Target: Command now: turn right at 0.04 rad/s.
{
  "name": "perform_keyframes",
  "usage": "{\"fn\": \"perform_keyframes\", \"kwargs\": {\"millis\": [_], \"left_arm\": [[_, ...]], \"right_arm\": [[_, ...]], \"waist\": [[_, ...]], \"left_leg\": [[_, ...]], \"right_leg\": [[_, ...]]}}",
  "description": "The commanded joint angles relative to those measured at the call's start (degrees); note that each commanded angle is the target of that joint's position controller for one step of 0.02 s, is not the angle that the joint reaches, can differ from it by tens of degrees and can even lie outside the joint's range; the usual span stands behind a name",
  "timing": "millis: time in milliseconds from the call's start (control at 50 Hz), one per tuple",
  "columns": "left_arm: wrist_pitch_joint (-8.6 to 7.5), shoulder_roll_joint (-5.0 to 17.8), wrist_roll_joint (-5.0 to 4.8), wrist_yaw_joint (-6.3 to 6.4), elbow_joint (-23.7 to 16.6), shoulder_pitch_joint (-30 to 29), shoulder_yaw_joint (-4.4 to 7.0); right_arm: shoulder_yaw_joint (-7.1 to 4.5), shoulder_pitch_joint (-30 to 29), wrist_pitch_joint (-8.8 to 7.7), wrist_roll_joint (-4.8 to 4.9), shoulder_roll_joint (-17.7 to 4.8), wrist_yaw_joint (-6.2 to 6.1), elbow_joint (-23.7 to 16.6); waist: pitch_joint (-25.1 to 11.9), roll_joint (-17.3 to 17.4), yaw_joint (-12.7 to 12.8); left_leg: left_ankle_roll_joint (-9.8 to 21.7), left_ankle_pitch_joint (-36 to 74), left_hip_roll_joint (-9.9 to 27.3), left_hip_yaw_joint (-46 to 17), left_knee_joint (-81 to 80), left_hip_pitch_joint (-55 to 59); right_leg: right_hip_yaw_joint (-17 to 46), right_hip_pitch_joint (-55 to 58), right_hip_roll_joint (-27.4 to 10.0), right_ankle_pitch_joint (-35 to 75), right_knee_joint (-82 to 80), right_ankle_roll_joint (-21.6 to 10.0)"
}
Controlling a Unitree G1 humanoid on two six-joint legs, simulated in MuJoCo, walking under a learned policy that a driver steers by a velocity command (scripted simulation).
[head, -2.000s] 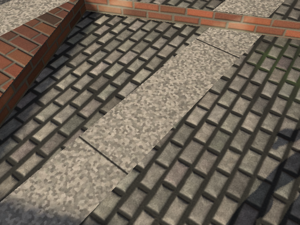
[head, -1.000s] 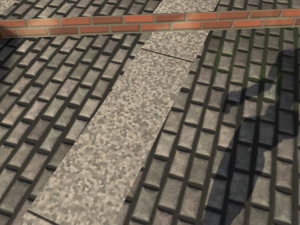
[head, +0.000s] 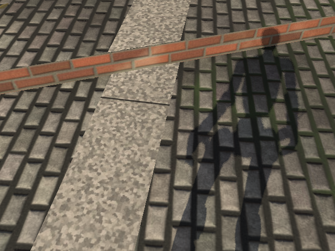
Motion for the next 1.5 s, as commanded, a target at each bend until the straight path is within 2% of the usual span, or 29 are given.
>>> {"fn": "perform_keyframes", "kwargs": {"millis": [20,440,480,500,540,580,620,660,680,720,740,760,780,800,820,860,920,1020,1160,1200,1240,1260,1280,1300,1320,1340,1360,1400,1500], "left_arm": [[-0.42,6.51,-0.21,0.21,-0.70,1.24,1.47],[-0.51,5.93,-0.25,0.64,7.27,1.96,1.04],[-0.26,7.19,-0.81,0.83,8.24,4.04,1.55],[-0.23,9.04,-1.22,0.92,8.07,4.91,2.13],[-1.20,12.68,-1.69,1.03,7.43,6.93,3.22],[-3.22,11.96,-1.09,1.06,6.84,6.77,3.15],[-4.26,10.27,-1.63,0.81,6.41,6.17,2.84],[-3.86,10.66,-2.05,0.44,6.02,4.39,2.90],[-3.40,11.40,-2.21,0.21,5.75,3.02,3.05],[-3.54,10.68,-1.84,0.02,5.28,2.37,2.56],[-4.09,6.78,-1.16,-0.23,3.81,0.10,1.39],[-5.41,4.30,-1.84,-0.17,1.41,0.90,1.07],[-6.23,7.65,-3.07,-0.41,1.45,0.18,1.86],[-6.73,8.42,-3.45,-0.83,1.02,-1.38,1.92],[-6.74,8.07,-3.02,-0.74,1.76,-1.08,2.01],[-6.10,8.38,-1.67,-0.66,2.32,-0.79,2.69],[-5.12,6.63,-1.14,-1.04,1.59,-3.15,2.68],[-5.19,4.66,-1.12,-1.84,-3.30,-15.26,1.76],[-6.36,5.44,-1.83,-3.92,-7.83,-24.42,0.78],[-6.74,7.76,-1.74,-4.13,-7.46,-20.42,1.66],[-6.53,12.36,-1.92,-3.58,-2.83,-3.47,4.02],[-6.15,16.14,-1.03,-2.97,-0.31,8.18,5.03],[-5.96,17.71,-0.40,-3.30,1.27,12.20,5.05],[-5.97,12.42,-0.76,-3.25,1.49,10.46,3.59],[-6.36,10.70,-1.03,-3.09,0.40,3.72,2.87],[-6.83,9.20,-0.77,-3.25,-0.68,-1.51,2.23],[-7.23,7.35,-0.06,-3.58,-0.74,-3.87,1.67],[-7.50,5.53,0.44,-3.95,0.35,-3.95,0.97],[-7.40,10.23,0.52,-1.88,2.43,0.61,1.78]], "right_arm": [[-1.26,-0.71,-0.46,0.22,-5.12,-0.34,-1.84],[-1.00,-1.81,1.21,0.64,-5.57,-1.84,7.56],[-0.95,-1.17,1.39,0.96,-4.97,-1.91,8.75],[-0.95,-2.22,1.29,1.27,-4.81,-1.94,8.46],[-0.61,-7.24,-0.13,2.01,-4.49,-1.60,5.97],[-0.71,-9.58,-2.18,2.88,-5.14,-0.81,4.45],[-0.86,-8.99,-3.68,2.91,-5.78,0.23,4.43],[-0.86,-6.92,-4.33,2.61,-4.80,1.14,5.63],[-0.99,-2.74,-4.30,2.52,-4.08,1.45,7.55],[-2.50,9.70,-3.60,2.39,-6.11,1.24,12.12],[-3.70,18.13,-3.66,2.08,-10.96,0.74,13.31],[-3.36,22.20,-4.39,0.98,-14.07,1.79,14.02],[-1.86,16.39,-5.31,0.72,-10.46,2.15,12.96],[-1.01,10.57,-5.89,1.00,-8.11,2.41,11.15],[-0.50,6.49,-6.14,0.87,-7.51,2.68,9.71],[0.26,5.47,-5.98,0.64,-6.19,2.74,9.41],[0.65,10.53,-5.45,0.28,-6.44,1.74,11.05],[0.88,12.82,-4.65,0.26,-7.56,0.18,11.34],[0.12,16.98,-3.93,1.09,-8.24,0.16,13.71],[-0.46,15.60,-3.52,1.00,-9.86,0.04,13.17],[-0.44,13.11,-2.71,0.56,-10.09,0.15,12.19],[0.50,12.76,-2.83,-0.34,-8.12,0.39,10.68],[2.87,21.03,-4.04,0.38,0.84,1.46,10.96],[1.34,15.56,-5.85,2.07,-5.69,1.71,10.97],[0.34,9.14,-6.78,3.60,-8.83,1.62,8.23],[0.25,5.88,-7.14,3.49,-9.04,1.00,7.34],[-0.34,4.72,-6.86,2.60,-8.59,0.52,7.22],[-0.36,7.74,-5.37,1.99,-5.59,0.35,7.39],[-0.45,0.05,-3.53,1.35,-5.58,0.17,3.91]], "waist": [[-1.88,-0.29,0.57],[0.49,-0.53,0.56],[0.36,-2.71,1.16],[2.33,-5.21,2.04],[8.57,-10.57,4.32],[12.12,-10.50,4.52],[10.19,-7.75,3.61],[6.66,-6.64,1.75],[4.64,-6.35,-0.55],[-0.09,-2.84,-5.76],[-2.83,10.11,-9.18],[-6.58,21.65,-7.53],[-1.44,12.60,-4.50],[3.25,8.05,-2.91],[4.45,4.41,-1.39],[3.95,4.49,0.08],[2.93,4.45,-0.20],[5.08,3.59,-2.18],[7.58,3.91,-2.66],[3.19,5.88,0.40],[-7.53,7.77,8.88],[-16.32,2.25,12.18],[-26.10,-14.25,6.53],[-22.22,-9.17,8.90],[-12.05,-8.25,7.19],[-7.18,-2.03,4.93],[-4.13,-0.14,2.88],[-3.46,-2.65,-0.31],[1.66,-2.57,0.17]], "left_leg": [[1.17,13.99,1.46,-1.39,-1.78,6.20],[0.72,12.06,1.15,-0.84,-2.97,8.03],[0.82,-3.29,-2.05,2.71,0.51,5.94],[0.97,-11.51,-3.60,4.46,4.37,1.63],[2.07,-14.13,-1.99,3.74,15.02,-9.41],[3.95,-16.42,2.23,-1.00,22.73,-19.92],[5.26,-16.21,4.71,-2.14,19.03,-23.23],[5.27,-11.09,2.57,2.11,8.18,-10.96],[4.71,-3.95,-0.12,5.45,3.28,0.02],[4.15,-0.65,-3.24,5.94,1.71,18.56],[8.24,-6.16,8.73,-12.16,-7.13,25.87],[16.84,-13.93,21.13,-41.00,-19.60,30.45],[17.50,-21.13,22.73,-42.33,-20.28,25.66],[15.45,-20.13,20.50,-34.26,-20.03,20.94],[13.48,-14.26,17.52,-26.91,-20.40,17.57],[10.39,0.03,13.26,-16.57,-21.41,13.81],[10.27,16.31,11.15,-9.55,-21.46,15.41],[9.84,18.76,9.52,-4.39,-23.97,12.66],[10.46,25.62,13.18,-2.39,-21.16,22.24],[9.62,44.19,13.79,-1.83,-14.54,25.29],[7.44,57.63,11.02,0.38,4.30,20.87],[6.04,38.52,7.73,1.26,22.22,5.64],[2.67,-13.62,-4.28,-1.59,43.25,-16.32],[4.47,-18.51,-2.76,-8.99,50.00,-22.11],[5.31,-13.68,0.26,-6.81,50.18,-25.86],[5.44,-8.06,3.44,-5.37,47.28,-23.10],[5.19,-4.95,5.27,-4.49,44.08,-20.36],[4.93,-2.94,7.45,-4.59,40.24,-14.96],[1.77,6.29,9.58,-3.26,27.19,-22.36]], "right_leg": [[3.26,-2.93,-3.25,13.08,-6.25,-1.78],[1.09,-1.64,-2.02,14.57,-7.72,-1.17],[2.30,-1.57,-2.14,-2.47,-9.83,-3.21],[6.20,-2.32,-4.51,-15.29,-12.43,-5.60],[21.42,-3.35,-15.22,-30.14,-20.58,-12.06],[28.34,0.46,-20.68,-22.92,-22.58,-15.41],[23.92,6.73,-19.81,-12.63,-19.92,-13.61],[14.65,2.68,-14.87,-5.03,-16.99,-10.56],[10.28,-3.43,-12.25,-3.24,-14.57,-9.26],[5.37,-13.51,-7.87,5.00,-4.17,-6.95],[-2.01,-21.19,-2.25,4.78,17.89,-2.70],[-0.40,-32.13,3.94,-13.97,32.91,-1.35],[4.16,-36.35,-0.55,-12.31,40.71,-2.74],[3.93,-38.32,-3.64,-5.83,40.81,-4.45],[2.58,-36.22,-5.97,0.21,38.67,-4.82],[1.69,-30.71,-8.27,7.10,32.49,-4.53],[-0.91,-31.27,-7.52,12.11,27.08,-2.76],[-3.17,-30.01,-5.50,22.92,10.11,-0.53],[-4.32,-28.73,-3.60,21.17,-1.36,-3.46],[-6.18,-21.06,-0.84,16.71,-1.70,-5.26],[-6.96,1.76,1.27,16.95,-1.73,-8.56],[6.13,22.28,-9.77,15.03,0.90,-12.36],[36.30,40.49,-23.95,0.62,-6.68,-22.30],[39.87,36.74,-21.88,-4.22,-12.99,-19.53],[30.16,27.26,-20.28,-0.35,-14.94,-16.89],[23.05,16.84,-18.45,6.91,-17.04,-15.44],[17.69,9.22,-16.41,12.73,-18.42,-14.43],[11.98,2.42,-13.67,15.16,-21.19,-13.82],[4.95,-1.14,-13.55,16.80,-25.74,-13.87]]}}
Velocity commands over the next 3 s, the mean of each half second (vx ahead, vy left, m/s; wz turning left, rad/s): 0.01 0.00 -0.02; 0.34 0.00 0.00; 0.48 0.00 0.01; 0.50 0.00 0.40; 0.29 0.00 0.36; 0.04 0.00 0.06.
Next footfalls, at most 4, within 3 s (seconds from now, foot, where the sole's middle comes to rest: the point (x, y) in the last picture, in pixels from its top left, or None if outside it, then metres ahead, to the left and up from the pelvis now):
1.24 right None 0.51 -0.06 -0.77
1.80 left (129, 188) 0.80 0.20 -0.77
2.28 right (150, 134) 1.12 0.12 -0.77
2.62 left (116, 160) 0.96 0.28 -0.77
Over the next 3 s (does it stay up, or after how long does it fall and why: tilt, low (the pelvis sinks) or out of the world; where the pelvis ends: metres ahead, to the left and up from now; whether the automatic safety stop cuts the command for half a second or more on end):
stays up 1.00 0.18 0.00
